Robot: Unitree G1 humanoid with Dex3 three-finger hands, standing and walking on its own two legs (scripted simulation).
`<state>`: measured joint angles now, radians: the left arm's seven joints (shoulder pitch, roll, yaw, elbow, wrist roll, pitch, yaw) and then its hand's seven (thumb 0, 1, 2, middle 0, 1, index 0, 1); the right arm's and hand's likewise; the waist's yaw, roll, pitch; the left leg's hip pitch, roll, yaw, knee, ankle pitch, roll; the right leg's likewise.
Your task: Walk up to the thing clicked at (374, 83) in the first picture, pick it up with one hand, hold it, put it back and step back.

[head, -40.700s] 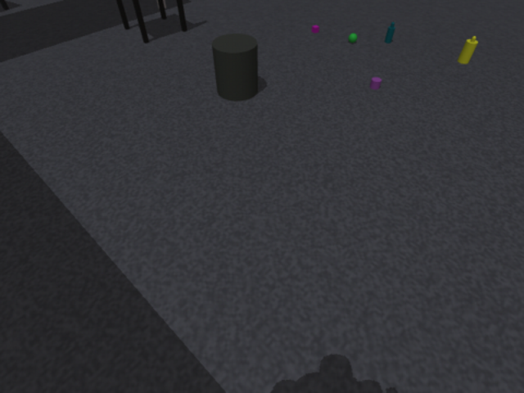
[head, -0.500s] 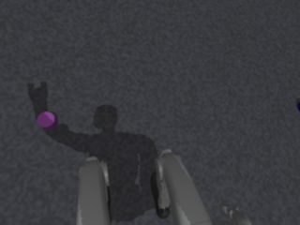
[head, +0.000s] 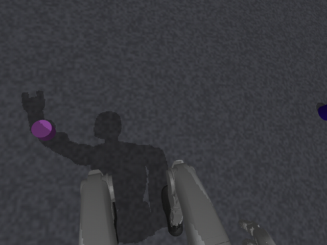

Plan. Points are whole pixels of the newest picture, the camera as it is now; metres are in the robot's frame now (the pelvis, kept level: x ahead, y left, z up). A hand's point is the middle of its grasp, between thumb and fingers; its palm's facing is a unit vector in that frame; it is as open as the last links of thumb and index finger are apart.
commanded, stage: approach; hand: left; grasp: from above
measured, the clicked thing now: (44, 130) +0.50 +0.36 -0.49
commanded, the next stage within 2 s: rest palm in 0.74 s
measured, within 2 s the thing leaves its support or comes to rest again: neither
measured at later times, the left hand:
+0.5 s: hand (26, 127) +0.47 +0.36 -0.34, palm faces -0.44 -0.08 -0.89, open 13.8 cm
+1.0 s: hand (38, 123) +0.50 +0.35 -0.39, palm faces -0.43 -0.06 -0.90, open 14.1 cm
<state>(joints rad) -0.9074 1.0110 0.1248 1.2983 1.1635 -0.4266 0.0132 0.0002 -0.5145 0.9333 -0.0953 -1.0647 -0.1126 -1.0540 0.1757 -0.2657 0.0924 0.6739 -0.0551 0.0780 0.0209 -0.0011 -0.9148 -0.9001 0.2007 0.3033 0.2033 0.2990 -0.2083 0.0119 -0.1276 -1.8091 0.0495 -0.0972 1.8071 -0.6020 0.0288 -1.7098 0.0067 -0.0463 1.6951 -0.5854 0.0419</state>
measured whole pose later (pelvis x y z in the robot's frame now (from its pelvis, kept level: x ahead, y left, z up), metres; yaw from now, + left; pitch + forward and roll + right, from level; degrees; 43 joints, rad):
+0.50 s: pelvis -0.02 -0.01 -0.17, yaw -3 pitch +35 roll -12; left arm -1.12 1.09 0.19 1.54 1.37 -0.36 0.33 0.00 -0.50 0.93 -0.10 -1.10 -0.13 -1.07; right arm 0.09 -0.24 0.14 0.72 -0.15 0.02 0.12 0.00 -0.92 -0.90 0.20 0.30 0.20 0.30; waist -0.28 -0.06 0.04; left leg -2.35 0.01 -0.15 2.35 -0.62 0.04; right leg -2.21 0.01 -0.05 2.24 -0.64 0.07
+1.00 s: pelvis +0.00 -0.01 -0.20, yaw -7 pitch +31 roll -14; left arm -1.03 1.16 0.23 1.53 1.32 -0.29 0.37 0.00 -0.53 0.97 -0.09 -1.04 -0.10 -1.02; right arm 0.10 -0.32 0.21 0.64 -0.18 -0.01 0.15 0.00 -0.92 -0.90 0.20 0.30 0.20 0.30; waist -0.34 -0.09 0.10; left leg -2.37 0.03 -0.24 2.50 -0.71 0.01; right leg -2.23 0.05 -0.11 2.34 -0.69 0.08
